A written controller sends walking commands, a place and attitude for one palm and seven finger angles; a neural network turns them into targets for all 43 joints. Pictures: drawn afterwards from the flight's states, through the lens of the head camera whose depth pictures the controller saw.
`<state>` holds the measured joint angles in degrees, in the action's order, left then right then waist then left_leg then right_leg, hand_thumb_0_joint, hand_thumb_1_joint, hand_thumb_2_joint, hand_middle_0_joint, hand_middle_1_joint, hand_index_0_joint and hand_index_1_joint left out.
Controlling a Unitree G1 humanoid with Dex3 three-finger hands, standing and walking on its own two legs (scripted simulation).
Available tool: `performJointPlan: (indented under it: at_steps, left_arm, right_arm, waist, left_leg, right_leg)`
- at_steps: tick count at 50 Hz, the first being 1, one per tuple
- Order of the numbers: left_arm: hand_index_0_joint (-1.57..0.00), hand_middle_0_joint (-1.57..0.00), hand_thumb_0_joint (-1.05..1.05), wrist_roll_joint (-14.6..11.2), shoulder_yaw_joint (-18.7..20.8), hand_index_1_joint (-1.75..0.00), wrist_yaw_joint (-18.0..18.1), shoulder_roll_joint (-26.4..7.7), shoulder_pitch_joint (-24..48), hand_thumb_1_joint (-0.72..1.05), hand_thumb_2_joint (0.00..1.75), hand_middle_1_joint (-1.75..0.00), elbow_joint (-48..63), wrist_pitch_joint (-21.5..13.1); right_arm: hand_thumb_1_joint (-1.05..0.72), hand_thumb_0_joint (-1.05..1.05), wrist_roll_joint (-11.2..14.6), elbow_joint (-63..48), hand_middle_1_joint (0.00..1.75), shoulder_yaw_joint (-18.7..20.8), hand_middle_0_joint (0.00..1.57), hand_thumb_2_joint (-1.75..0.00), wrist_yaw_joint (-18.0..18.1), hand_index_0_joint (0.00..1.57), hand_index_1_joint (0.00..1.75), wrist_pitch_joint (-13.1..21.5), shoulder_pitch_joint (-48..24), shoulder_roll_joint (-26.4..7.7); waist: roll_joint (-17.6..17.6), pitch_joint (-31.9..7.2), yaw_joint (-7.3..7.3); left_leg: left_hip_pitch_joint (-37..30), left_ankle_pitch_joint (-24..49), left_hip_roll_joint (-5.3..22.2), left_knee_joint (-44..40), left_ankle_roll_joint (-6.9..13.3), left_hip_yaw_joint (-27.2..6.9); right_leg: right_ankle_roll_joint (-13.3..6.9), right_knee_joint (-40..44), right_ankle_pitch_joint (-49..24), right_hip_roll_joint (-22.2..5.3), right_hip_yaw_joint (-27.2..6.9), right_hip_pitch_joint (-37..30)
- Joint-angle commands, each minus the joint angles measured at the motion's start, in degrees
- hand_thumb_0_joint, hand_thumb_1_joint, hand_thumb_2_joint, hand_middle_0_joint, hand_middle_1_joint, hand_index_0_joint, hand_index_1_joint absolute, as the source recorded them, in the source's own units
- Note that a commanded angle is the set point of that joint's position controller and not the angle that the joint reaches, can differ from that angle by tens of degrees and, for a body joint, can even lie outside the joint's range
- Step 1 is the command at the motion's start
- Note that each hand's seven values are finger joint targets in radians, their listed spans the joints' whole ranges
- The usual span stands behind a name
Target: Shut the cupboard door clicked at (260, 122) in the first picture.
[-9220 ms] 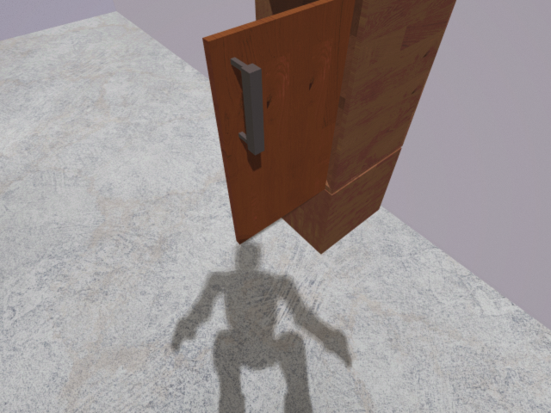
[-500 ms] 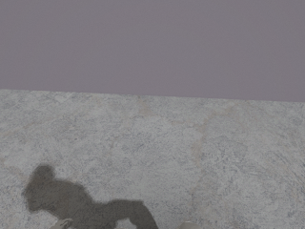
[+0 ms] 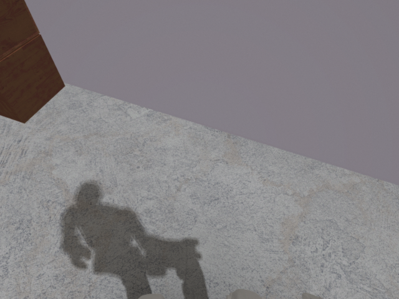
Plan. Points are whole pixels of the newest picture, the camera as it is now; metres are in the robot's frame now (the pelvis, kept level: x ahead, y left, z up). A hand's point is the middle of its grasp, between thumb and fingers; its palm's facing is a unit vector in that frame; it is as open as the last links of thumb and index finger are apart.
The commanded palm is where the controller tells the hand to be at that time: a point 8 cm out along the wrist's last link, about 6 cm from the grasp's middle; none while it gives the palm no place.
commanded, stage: walk to a spot facing it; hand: left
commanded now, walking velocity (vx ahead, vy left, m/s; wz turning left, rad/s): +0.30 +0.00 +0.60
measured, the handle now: out of the picture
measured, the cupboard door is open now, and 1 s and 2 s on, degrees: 90 90 90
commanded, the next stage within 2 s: turn to face it in 1.80 s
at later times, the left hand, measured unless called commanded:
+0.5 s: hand out of the picture +0.09 +0.15 -0.15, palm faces +0.36 -0.91 -0.19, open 7.3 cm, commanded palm none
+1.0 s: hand (89, 197) +0.35 +0.30 -0.14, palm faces +0.45 -0.87 -0.19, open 7.4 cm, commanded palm none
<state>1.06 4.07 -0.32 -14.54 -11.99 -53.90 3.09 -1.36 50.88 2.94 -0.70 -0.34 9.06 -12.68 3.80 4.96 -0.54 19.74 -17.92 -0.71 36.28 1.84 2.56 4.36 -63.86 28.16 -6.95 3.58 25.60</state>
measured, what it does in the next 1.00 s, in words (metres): walks ahead, turning left: right foot, then left foot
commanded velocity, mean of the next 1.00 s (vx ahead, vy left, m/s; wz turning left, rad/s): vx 0.35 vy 0.00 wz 0.36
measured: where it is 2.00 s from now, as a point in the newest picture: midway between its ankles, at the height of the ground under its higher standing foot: (138, 181)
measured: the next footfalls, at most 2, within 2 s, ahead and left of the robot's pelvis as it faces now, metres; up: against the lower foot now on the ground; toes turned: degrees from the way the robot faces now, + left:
right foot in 0.24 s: +0.15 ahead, -0.17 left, +0.00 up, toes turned +4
left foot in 0.64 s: +0.26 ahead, +0.17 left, +0.00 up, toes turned +31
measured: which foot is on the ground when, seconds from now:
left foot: down 0.00-0.24, up 0.26-0.62, down 0.64-1.00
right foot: up 0.00-0.22, down 0.24-0.64, up 0.66-1.00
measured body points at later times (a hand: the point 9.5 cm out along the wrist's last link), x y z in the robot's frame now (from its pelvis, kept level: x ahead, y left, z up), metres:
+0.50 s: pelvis +0.14 -0.02 +0.02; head +0.18 -0.01 +0.47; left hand +0.07 +0.20 -0.13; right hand +0.31 -0.25 -0.12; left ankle +0.15 +0.13 -0.66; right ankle +0.11 -0.17 -0.72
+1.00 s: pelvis +0.34 +0.08 +0.01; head +0.35 +0.09 +0.46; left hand +0.33 +0.35 -0.12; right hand +0.46 -0.14 -0.14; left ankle +0.23 +0.15 -0.72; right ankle +0.49 +0.00 -0.70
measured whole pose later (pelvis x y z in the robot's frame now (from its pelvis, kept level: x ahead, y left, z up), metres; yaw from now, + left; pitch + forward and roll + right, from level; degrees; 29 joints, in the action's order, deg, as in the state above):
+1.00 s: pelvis +0.34 +0.08 +0.01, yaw +27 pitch -1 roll +2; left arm 1.4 3.5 -2.1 -11.6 -8.5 -54.3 -1.0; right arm -1.6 59.7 3.0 0.1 2.6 17.5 -11.4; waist 1.8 1.3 -1.2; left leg 4.4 -18.4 -0.6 23.3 1.0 4.7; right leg 3.2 -39.7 11.4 -7.7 5.6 27.4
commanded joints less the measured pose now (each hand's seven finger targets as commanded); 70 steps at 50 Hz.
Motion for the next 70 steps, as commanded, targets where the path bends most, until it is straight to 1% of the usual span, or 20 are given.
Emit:
performJointPlan:
  at_steps: [1, 7, 10, 12, 13, 18, 26, 29, 30, 31, 32, 34, 37, 48, 51, 53, 54, 57, 61, 70]
  left_arm:
    - [-0.2, -0.2, 0.0, 0.26, 1.03, -0.3, -1.25, -3.44, 6.07, 0.9, 0.9, -0.3, 7.1, -3.22]
    - [-0.2, -0.2, 0.0, 0.12, 0.98, -0.3, -1.71, -3.56, 6.51, 0.9, 0.9, -0.3, 7.83, -3.44]
    - [-0.2, -0.2, 0.0, 0.3, 2.05, -0.3, -1.43, -5.69, -3.44, 0.9, 0.9, -0.3, 4.86, -4.32]
    - [-0.2, -0.2, 0.0, 0.85, 3.93, -0.3, 0.15, -14.84, -12.6, 0.9, 0.9, -0.3, 3.16, -5.04]
    - [-0.2, -0.2, 0.0, 0.12, 3.23, -0.3, 0.57, -12.92, -9.84, 0.9, 0.9, -0.3, 3.85, -5.03]
    - [-0.2, -0.2, 0.0, 0.1, 0.82, -0.3, 0.53, -4.5, -4.32, 0.9, 0.9, -0.3, 2.97, -7.41]
    - [-0.2, -0.2, 0.0, 0.69, 0.95, -0.3, 0.35, -6.05, -11.86, 0.9, 0.9, -0.3, -2.9, -8.25]
    - [-0.2, -0.2, 0.0, 0.27, 1.18, -0.3, 0.02, -6.95, -9.42, 0.9, 0.9, -0.3, -3.44, -8.08]
    - [-0.2, -0.2, 0.0, -0.06, 0.85, -0.3, -0.37, -6.12, -9.01, 0.9, 0.9, -0.3, -2.89, -7.92]
    - [-0.2, -0.2, 0.0, -0.57, 0.27, -0.3, -1.23, -2.54, -9.39, 0.9, 0.9, -0.3, -0.62, -7.7]
    - [-0.2, -0.2, 0.0, -0.22, -0.27, -0.3, -1.17, -2.16, -4.83, 0.9, 0.9, -0.3, 2.11, -7.43]
    - [-0.2, -0.2, 0.0, -0.27, -0.07, -0.3, -0.58, -1.9, 1.38, 0.9, 0.9, -0.3, 3.64, -7.17]
    - [-0.2, -0.2, 0.0, 0.8, -0.25, -0.3, -1.08, 0.17, -5.25, 0.9, 0.9, -0.3, -1.02, -5.01]
    - [-0.2, -0.2, 0.0, 0.56, 0.05, -0.3, -2.06, -0.22, 3.88, 0.9, 0.9, -0.3, 2.57, -5.0]
    - [-0.2, -0.2, 0.0, 0.76, 1.23, -0.3, -1.79, -3.24, -5.25, 0.9, 0.9, -0.3, -0.27, -5.99]
    - [-0.2, -0.2, 0.0, 0.71, 3.32, -0.3, -0.9, -13.0, -18.69, 0.9, 0.9, -0.3, -4.31, -6.75]
    - [-0.2, -0.2, 0.0, 0.07, 2.69, -0.3, -0.16, -10.78, -16.35, 0.9, 0.9, -0.3, -3.35, -6.26]
    - [-0.2, -0.2, 0.0, 0.02, 0.39, -0.3, 0.37, -2.92, -7.19, 0.9, 0.9, -0.3, -1.58, -7.5]
    - [-0.2, -0.2, 0.0, -0.02, -0.32, -0.3, 0.48, -1.05, -6.55, 0.9, 0.9, -0.3, -3.28, -8.88]
    - [-0.2, -0.2, 0.0, 0.37, -0.03, -0.3, 0.38, -3.97, -10.86, 0.9, 0.9, -0.3, -8.48, -8.4]
  right_arm:
    - [-0.9, 0.0, -0.25, -0.95, 0.3, 2.61, 0.2, -0.9, 1.67, 0.2, 0.3, 1.85, 5.53, -11.05]
    - [-0.9, 0.0, -0.47, -0.41, 0.3, 3.54, 0.2, -0.9, 1.13, 0.2, 0.3, 1.34, 3.55, -12.34]
    - [-0.9, 0.0, 0.02, -0.86, 0.3, 3.45, 0.2, -0.9, 0.76, 0.2, 0.3, 0.99, -0.35, -10.52]
    - [-0.9, 0.0, 0.69, -4.07, 0.3, 1.87, 0.2, -0.9, 0.12, 0.2, 0.3, 1.47, -2.67, -3.67]
    - [-0.9, 0.0, -0.13, -4.52, 0.3, 2.63, 0.2, -0.9, -0.46, 0.2, 0.3, 1.3, -4.51, -7.19]
    - [-0.9, 0.0, -0.33, -2.11, 0.3, 2.12, 0.2, -0.9, -2.34, 0.2, 0.3, -0.05, -3.58, -3.23]
    - [-0.9, 0.0, -0.05, -4.17, 0.3, -0.03, 0.2, -0.9, -3.49, 0.2, 0.3, 1.34, -10.61, -0.08]
    - [-0.9, 0.0, -0.54, -1.36, 0.3, 0.69, 0.2, -0.9, -2.35, 0.2, 0.3, 2.2, -0.27, -2.45]
    - [-0.9, 0.0, -0.84, 0.93, 0.3, 1.62, 0.2, -0.9, -1.57, 0.2, 0.3, 2.26, 8.29, -6.33]
    - [-0.9, 0.0, -1.26, 2.6, 0.3, 3.65, 0.2, -0.9, -0.69, 0.2, 0.3, 2.8, 17.13, -13.81]
    - [-0.9, 0.0, -0.18, 3.71, 0.3, 4.26, 0.2, -0.9, 0.66, 0.2, 0.3, 2.61, 21.07, -16.85]
    - [-0.9, 0.0, 0.08, 2.96, 0.3, 3.63, 0.2, -0.9, 1.42, 0.2, 0.3, 2.94, 15.3, -14.27]
    - [-0.9, 0.0, 0.01, 1.79, 0.3, 1.14, 0.2, -0.9, 1.83, 0.2, 0.3, 4.04, 4.67, -6.97]
    - [-0.9, 0.0, -0.5, 5.88, 0.3, 1.71, 0.2, -0.9, 1.15, 0.2, 0.3, 4.26, 8.42, -6.67]
    - [-0.9, 0.0, -0.37, 6.66, 0.3, 1.23, 0.2, -0.9, 1.08, 0.2, 0.3, 3.91, 8.27, -5.44]
    - [-0.9, 0.0, 0.68, 4.34, 0.3, 0.39, 0.2, -0.9, 0.49, 0.2, 0.3, 3.86, 9.62, -0.91]
    - [-0.9, 0.0, 0.46, 3.53, 0.3, 0.92, 0.2, -0.9, 0.21, 0.2, 0.3, 3.4, 6.71, -3.26]
    - [-0.9, 0.0, -0.2, 4.9, 0.3, 0.97, 0.2, -0.9, 0.02, 0.2, 0.3, 3.12, 4.33, -2.26]
    - [-0.9, 0.0, -0.26, 5.95, 0.3, 0.59, 0.2, -0.9, -1.08, 0.2, 0.3, 1.45, 6.14, 1.19]
    - [-0.9, 0.0, -0.16, 3.25, 0.3, 0.65, 0.2, -0.9, -2.31, 0.2, 0.3, 3.0, -0.51, 1.41]
  waist:
    - [-12.65, -5.82, -1.85]
    - [-12.0, -3.62, -0.76]
    - [-6.09, -5.16, 4.38]
    - [20.68, -6.95, 9.38]
    - [13.64, -2.7, 6.98]
    - [6.33, -0.24, 1.39]
    - [5.59, -2.76, 4.03]
    - [3.68, -7.51, -2.1]
    - [-1.15, -11.84, -6.26]
    - [-16.53, -18.35, -9.77]
    - [-17.6, -21.62, -10.84]
    - [-3.6, -10.4, -7.83]
    - [-15.24, -2.62, -0.95]
    - [-7.99, -0.22, -0.17]
    - [-5.28, -2.96, 4.36]
    - [18.25, -10.18, 8.17]
    - [11.38, -5.53, 7.57]
    - [1.99, -2.03, 2.31]
    - [2.75, -1.91, 0.05]
    - [4.49, -0.73, 0.71]
  left_leg:
    - [-11.04, 3.81, 14.03, -20.14, 7.02, -20.44]
    - [-3.97, -9.47, 11.99, -21.51, 7.01, -20.93]
    - [8.89, -13.7, 6.76, -11.83, 3.48, -17.32]
    - [27.22, -19.17, -2.66, 20.8, -2.09, -2.8]
    - [26.6, -14.19, 2.47, 30.11, -1.76, -5.96]
    - [21.69, 2.39, 6.87, 29.44, -4.25, -2.58]
    - [14.21, 2.74, 3.97, 3.26, -2.31, 5.18]
    - [-6.02, 3.38, -1.16, -4.38, 0.4, 9.65]
    - [-20.95, 3.82, 1.11, -5.85, 2.14, 6.49]
    - [-35.71, 2.36, 17.78, -9.64, 8.42, -18.45]
    - [-39.5, 9.0, 24.92, -16.42, 12.36, -30.22]
    - [-24.36, 8.81, 25.11, -18.81, 11.9, -25.37]
    - [-6.9, 4.71, 17.33, -22.89, 7.26, -12.37]
    - [-6.97, 2.29, 14.56, -23.78, 7.58, -7.23]
    - [-1.89, 3.89, 9.23, -8.79, 3.94, -3.24]
    - [18.72, -18.16, -0.86, 26.65, -0.02, 2.11]
    - [21.29, -14.67, 2.88, 33.83, 0.5, -3.25]
    - [18.6, 0.3, 8.17, 33.54, -1.31, -4.6]
    - [14.8, 6.14, 8.69, 21.49, -3.27, -0.72]
    - [5.52, 6.25, 4.04, -2.32, -0.82, 6.19]
  right_leg:
    - [-0.24, 2.53, -5.84, 0.21, -3.43, 9.48]
    - [0.04, 22.24, -6.47, 3.19, -0.21, -1.91]
    - [-0.25, 36.1, -10.64, 4.7, 0.18, -23.5]
    - [-8.64, 55.82, 14.9, -21.78, -31.18, -35.2]
    - [-10.5, 58.17, 18.7, -22.75, -30.75, -25.66]
    - [-7.15, 54.97, -12.92, -14.01, -3.6, -19.77]
    - [-7.62, 48.2, -37.57, -14.53, 6.8, -29.31]
    - [-6.0, 33.86, -50.64, -12.61, 11.37, -22.67]
    - [-4.26, 20.73, -45.03, -11.31, 12.49, -13.43]
    - [-0.77, 1.29, -11.82, -2.58, 13.24, 4.64]
    - [-0.9, -10.29, 3.46, 0.47, 4.72, 13.68]
    - [-2.1, -16.94, -2.94, -2.69, -0.52, 16.48]
    - [-1.32, -5.93, -9.01, -5.18, -2.16, 8.75]
    - [-1.4, 25.95, -17.49, 0.0, 2.45, -3.0]
    - [-3.15, 34.24, -16.63, 1.65, 1.53, -20.26]
    - [-12.02, 49.48, -3.77, -21.18, -30.11, -38.37]
    - [-13.44, 54.03, 4.72, -21.68, -30.57, -32.18]
    - [-10.73, 53.8, -9.39, -16.26, -14.46, -20.01]
    - [-10.32, 56.11, -19.48, -12.23, -0.53, -17.36]
    - [-9.6, 49.64, -27.39, -12.25, 4.64, -22.7]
